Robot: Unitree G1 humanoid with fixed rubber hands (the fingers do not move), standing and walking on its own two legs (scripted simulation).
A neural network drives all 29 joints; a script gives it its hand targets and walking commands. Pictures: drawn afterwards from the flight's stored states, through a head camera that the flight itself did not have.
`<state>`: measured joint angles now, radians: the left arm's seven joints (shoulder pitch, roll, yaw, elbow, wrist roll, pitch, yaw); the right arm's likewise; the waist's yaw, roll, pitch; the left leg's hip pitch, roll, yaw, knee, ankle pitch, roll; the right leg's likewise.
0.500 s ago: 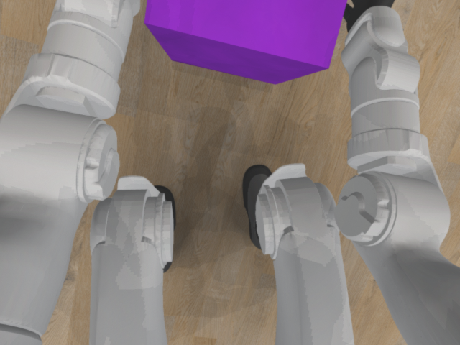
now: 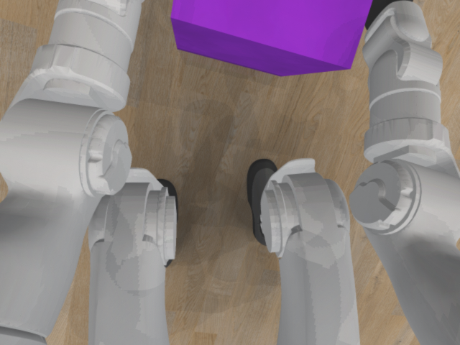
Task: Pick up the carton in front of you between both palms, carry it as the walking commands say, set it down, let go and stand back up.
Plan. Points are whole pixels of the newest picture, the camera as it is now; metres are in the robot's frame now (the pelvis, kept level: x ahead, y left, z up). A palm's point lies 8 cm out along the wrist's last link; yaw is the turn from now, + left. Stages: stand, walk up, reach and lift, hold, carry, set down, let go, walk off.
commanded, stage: set down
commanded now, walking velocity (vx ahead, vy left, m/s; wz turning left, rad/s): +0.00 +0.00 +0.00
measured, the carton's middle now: out of the picture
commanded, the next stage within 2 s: let go in 1.62 s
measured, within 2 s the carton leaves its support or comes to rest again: neither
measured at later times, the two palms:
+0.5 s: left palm out of the picture +0.58 +0.14 -0.20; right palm (379, 20) +0.51 -0.22 -0.19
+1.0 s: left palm out of the picture +0.61 +0.13 -0.04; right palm out of the picture +0.52 -0.23 -0.04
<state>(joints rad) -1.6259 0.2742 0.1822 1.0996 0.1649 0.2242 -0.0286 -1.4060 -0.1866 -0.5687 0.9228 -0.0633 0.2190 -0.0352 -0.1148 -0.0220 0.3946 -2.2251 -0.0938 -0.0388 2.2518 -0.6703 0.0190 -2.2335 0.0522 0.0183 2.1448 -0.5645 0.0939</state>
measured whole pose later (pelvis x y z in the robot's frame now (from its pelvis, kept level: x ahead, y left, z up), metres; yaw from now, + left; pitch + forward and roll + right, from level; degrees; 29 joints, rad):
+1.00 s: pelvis -0.01 -0.01 +0.07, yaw -1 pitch +43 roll -3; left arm -1.64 0.53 0.00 1.19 -0.08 0.23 -0.02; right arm -1.36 -0.17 -0.37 0.86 0.11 0.21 -0.19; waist -0.16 0.01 0.19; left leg -2.12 -0.05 -0.03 1.98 -0.60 0.00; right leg -2.16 0.04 0.01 1.89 -0.48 0.04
